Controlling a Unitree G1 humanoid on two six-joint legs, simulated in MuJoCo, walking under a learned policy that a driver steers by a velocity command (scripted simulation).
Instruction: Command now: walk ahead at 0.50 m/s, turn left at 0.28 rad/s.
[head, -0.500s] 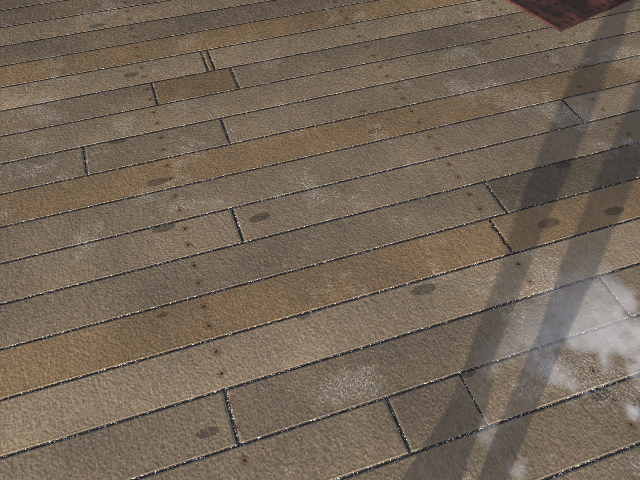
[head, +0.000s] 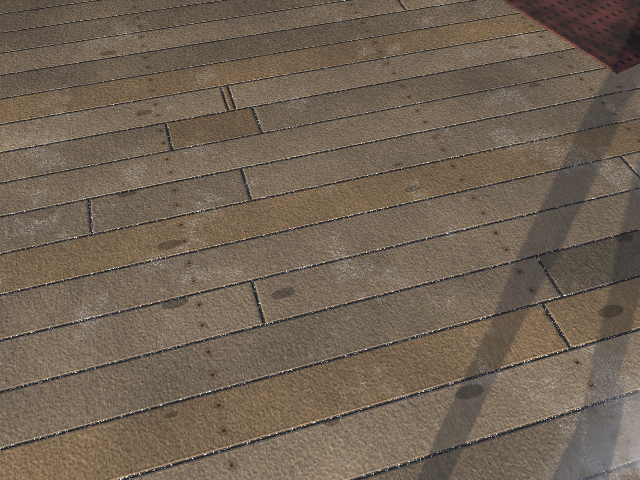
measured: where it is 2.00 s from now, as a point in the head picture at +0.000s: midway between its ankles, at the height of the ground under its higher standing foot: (159, 293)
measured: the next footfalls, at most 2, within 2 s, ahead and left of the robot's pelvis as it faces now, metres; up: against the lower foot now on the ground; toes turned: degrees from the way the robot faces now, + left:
right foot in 0.42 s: +0.40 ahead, -0.10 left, +0.00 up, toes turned +14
left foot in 0.96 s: +0.55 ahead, +0.20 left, +0.00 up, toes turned +37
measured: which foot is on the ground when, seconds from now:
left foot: down 0.00-0.42, up 0.44-0.94, down 0.96-1.00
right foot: up 0.00-0.40, down 0.42-0.94, up 0.96-1.00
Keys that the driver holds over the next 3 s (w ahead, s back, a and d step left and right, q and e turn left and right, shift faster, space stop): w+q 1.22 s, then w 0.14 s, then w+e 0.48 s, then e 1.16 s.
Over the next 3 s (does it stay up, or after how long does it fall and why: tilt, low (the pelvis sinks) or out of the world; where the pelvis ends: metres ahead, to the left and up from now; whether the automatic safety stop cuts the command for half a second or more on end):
stays up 0.95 0.46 0.00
